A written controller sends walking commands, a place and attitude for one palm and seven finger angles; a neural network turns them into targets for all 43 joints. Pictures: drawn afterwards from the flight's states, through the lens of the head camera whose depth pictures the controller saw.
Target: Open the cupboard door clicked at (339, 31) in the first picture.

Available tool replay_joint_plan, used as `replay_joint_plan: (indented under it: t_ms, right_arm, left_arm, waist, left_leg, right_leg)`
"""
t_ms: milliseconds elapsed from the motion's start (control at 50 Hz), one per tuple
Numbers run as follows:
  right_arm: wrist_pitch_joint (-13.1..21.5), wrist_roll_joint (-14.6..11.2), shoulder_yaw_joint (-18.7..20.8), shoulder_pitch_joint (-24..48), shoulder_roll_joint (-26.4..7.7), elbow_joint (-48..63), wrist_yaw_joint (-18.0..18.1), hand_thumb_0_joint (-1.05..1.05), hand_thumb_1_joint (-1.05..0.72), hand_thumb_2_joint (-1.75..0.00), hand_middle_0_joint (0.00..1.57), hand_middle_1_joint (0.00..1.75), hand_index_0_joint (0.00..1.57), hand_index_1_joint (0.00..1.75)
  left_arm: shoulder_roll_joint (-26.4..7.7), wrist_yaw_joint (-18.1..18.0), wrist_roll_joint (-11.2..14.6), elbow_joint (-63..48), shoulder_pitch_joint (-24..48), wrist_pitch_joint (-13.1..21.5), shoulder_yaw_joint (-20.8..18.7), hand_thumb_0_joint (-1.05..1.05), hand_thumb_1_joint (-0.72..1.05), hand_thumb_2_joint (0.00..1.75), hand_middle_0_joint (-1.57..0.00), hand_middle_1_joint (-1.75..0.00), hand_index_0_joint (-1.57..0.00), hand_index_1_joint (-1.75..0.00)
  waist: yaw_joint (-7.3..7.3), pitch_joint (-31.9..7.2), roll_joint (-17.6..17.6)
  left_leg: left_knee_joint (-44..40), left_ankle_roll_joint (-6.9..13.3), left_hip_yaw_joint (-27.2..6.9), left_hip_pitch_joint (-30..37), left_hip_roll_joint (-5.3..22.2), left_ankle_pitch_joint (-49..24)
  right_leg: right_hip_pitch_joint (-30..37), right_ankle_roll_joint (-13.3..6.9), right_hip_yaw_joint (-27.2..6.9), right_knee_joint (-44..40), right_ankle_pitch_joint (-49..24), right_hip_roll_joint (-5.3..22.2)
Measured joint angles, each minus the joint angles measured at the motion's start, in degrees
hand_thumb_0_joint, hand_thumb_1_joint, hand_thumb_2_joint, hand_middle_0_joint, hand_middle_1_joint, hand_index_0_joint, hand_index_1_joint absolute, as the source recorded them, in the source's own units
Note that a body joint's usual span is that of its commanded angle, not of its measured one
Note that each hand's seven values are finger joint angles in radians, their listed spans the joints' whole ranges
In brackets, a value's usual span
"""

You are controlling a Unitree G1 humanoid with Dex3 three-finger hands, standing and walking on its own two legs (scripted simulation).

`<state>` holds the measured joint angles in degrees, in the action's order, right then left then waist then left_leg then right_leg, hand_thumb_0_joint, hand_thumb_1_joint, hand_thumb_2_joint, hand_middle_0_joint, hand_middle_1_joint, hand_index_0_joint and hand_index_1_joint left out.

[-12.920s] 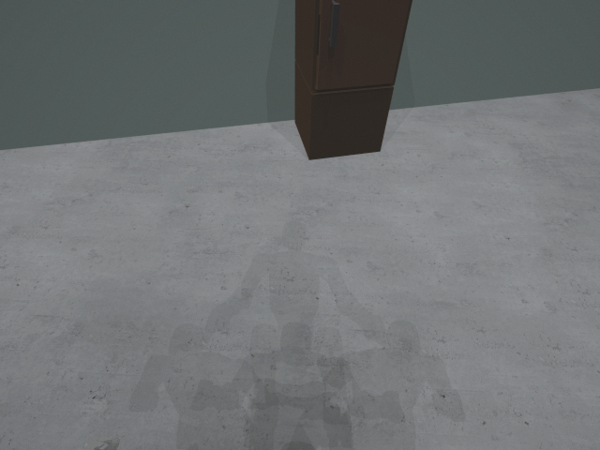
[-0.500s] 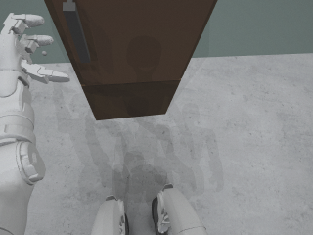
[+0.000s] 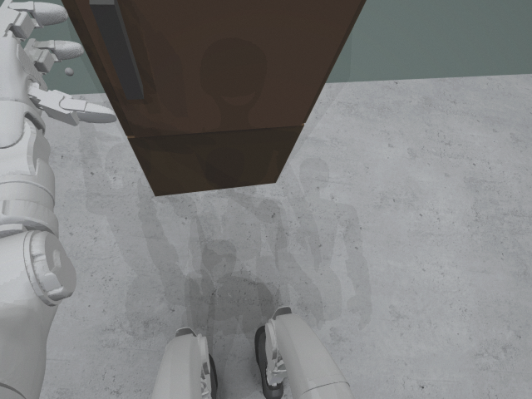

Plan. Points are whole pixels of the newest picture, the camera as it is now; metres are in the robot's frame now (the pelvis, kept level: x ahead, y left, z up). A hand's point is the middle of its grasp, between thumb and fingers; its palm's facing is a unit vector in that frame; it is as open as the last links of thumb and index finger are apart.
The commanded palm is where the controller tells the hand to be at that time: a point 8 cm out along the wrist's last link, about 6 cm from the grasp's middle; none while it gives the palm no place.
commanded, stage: move the hooked fingers beside the handle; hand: left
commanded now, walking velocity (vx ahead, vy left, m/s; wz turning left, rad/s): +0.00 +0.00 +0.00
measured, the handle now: (120, 39) +0.59 +0.13 +0.06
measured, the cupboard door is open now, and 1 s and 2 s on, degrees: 0 0 0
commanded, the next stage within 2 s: slide the fingers in behind the handle in 0.42 s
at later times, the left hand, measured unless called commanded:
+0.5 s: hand (75, 75) +0.55 +0.19 +0.05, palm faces +0.06 -1.00 -0.02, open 14.0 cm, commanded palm +0.53 +0.22 +0.05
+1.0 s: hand (90, 73) +0.55 +0.17 +0.05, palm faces +0.08 -1.00 -0.01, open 14.4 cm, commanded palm +0.53 +0.18 +0.05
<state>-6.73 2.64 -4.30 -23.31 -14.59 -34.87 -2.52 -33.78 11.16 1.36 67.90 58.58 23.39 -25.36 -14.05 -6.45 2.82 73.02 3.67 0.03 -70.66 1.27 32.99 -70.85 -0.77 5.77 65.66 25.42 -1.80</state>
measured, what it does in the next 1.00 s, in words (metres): stands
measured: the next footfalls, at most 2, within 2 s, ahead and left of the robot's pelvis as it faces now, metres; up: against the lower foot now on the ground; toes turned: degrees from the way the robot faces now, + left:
none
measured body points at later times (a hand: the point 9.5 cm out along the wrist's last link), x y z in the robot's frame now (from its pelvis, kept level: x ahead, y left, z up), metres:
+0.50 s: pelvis +0.00 -0.01 +0.00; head +0.18 +0.03 +0.41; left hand +0.54 +0.24 +0.05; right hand -0.01 -0.26 -0.10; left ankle +0.00 +0.07 -0.62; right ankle +0.04 -0.12 -0.62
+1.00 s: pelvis +0.00 -0.01 +0.00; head +0.18 +0.03 +0.41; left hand +0.54 +0.22 +0.05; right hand -0.02 -0.26 -0.10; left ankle +0.00 +0.07 -0.62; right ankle +0.04 -0.12 -0.62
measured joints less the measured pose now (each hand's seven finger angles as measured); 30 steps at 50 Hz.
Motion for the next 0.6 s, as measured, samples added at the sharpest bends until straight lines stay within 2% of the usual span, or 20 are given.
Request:
replay_joint_plan:
  t_ms: [60,140,280,360,480,600]
  right_arm:
    - [0.1,0.1,0.2,0.6,0.0,-0.5,-0.1,0.0,-0.9,-0.9,0.2,0.3,0.21,0.3]
    - [0.2,0.2,0.2,1.4,-0.3,-0.2,0.0,0.0,-0.9,-0.9,0.2,0.3,0.21,0.3]
    - [0.3,0.2,0.3,2.6,-0.9,1.3,0.2,0.0,-0.91,-0.9,0.2,0.3,0.21,0.3]
    - [-0.1,0.0,0.3,2.6,-0.9,1.5,0.2,0.0,-0.91,-0.9,0.2,0.3,0.21,0.3]
    - [-0.4,-0.2,0.4,2.1,-0.5,0.5,0.1,0.0,-0.91,-0.9,0.2,0.3,0.21,0.3]
    - [0.1,-0.1,0.2,2.1,-0.4,0.0,0.3,0.0,-0.9,-0.9,0.2,0.3,0.21,0.3]
  left_arm:
    - [1.3,-0.6,0.0,0.4,0.3,0.5,1.2,-0.01,-0.5,0.3,-0.3,-1.21,-0.3,-1.21]
    - [1.7,-1.5,-0.6,2.6,1.2,0.4,2.0,-0.01,-0.5,0.3,-0.3,-1.2,-0.3,-1.2]
    - [0.7,-1.9,-1.4,2.9,1.2,1.5,0.6,-0.01,-0.5,0.3,-0.3,-1.2,-0.3,-1.2]
    - [0.4,-1.0,-0.9,1.8,0.3,1.5,0.6,-0.01,-0.5,0.3,-0.3,-1.2,-0.3,-1.2]
    - [1.7,-0.6,0.4,0.6,-0.8,1.4,1.2,-0.01,-0.5,0.3,-0.3,-1.2,-0.3,-1.2]
    - [1.4,-1.3,-0.1,2.3,0.5,1.3,1.6,-0.01,-0.5,0.3,-0.3,-1.2,-0.3,-1.2]
  waist:
    - [0.31,-0.3,0.0]
    - [0.04,-0.6,-0.1]
    - [-0.62,-0.6,-0.2]
    - [-0.22,-0.3,-0.2]
    - [0.82,-0.2,-0.2]
    - [0.3,-0.4,-0.2]
  left_leg:
    - [-0.3,-0.1,-0.4,0.6,-0.2,0.0]
    - [-0.5,-0.1,-0.6,1.1,-0.3,0.0]
    - [0.2,-0.1,-0.2,0.7,-0.1,0.4]
    - [0.3,-0.2,0.0,0.7,0.0,0.4]
    - [-0.3,-0.4,-0.2,1.2,-0.1,0.2]
    - [-0.1,-0.5,-0.6,1.0,-0.2,0.1]
  right_leg:
    - [0.9,0.0,0.4,-0.4,0.1,0.1]
    - [1.4,-0.1,0.6,-0.6,0.3,0.2]
    - [0.6,-0.2,0.2,0.4,0.6,0.0]
    - [0.5,-0.3,0.0,0.6,0.6,0.0]
    - [1.0,-0.4,0.1,0.2,0.5,0.1]
    - [0.9,-0.6,0.5,0.4,0.6,0.1]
